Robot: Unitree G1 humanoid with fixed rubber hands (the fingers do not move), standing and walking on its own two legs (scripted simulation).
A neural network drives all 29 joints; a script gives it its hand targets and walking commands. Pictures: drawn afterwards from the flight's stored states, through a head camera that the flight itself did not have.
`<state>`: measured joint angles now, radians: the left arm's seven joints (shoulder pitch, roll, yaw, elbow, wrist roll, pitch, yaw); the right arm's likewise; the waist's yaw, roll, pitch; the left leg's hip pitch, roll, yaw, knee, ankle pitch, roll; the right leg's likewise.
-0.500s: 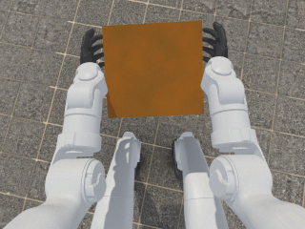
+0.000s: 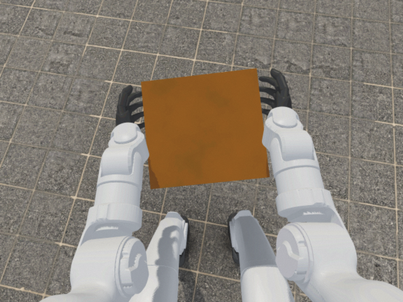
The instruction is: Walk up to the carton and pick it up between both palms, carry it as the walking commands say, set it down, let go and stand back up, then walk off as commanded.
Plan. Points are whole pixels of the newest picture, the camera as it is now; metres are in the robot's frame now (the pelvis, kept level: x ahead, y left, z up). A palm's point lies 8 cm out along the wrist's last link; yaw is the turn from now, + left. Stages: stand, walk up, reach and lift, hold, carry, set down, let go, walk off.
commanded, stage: reach and lift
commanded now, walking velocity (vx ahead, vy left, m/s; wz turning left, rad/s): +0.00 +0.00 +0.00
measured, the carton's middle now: (205, 135) +0.43 +0.01 -0.10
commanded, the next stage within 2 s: hold in 1.86 s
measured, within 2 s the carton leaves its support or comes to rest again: neither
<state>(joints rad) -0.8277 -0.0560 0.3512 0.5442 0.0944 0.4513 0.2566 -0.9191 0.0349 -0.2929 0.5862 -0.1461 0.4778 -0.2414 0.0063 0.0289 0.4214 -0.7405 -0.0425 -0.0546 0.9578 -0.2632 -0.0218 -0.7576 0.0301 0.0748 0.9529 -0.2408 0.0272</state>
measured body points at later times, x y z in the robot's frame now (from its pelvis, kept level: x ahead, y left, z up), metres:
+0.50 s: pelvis +0.10 -0.01 +0.06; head +0.06 -0.01 +0.51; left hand +0.43 +0.16 +0.08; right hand +0.44 -0.14 +0.09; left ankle +0.13 +0.13 -0.67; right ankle +0.15 -0.13 -0.67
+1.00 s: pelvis +0.12 -0.01 +0.08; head +0.05 -0.01 +0.52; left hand +0.41 +0.14 +0.10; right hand +0.41 -0.16 +0.11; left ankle +0.13 +0.13 -0.67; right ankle +0.15 -0.13 -0.67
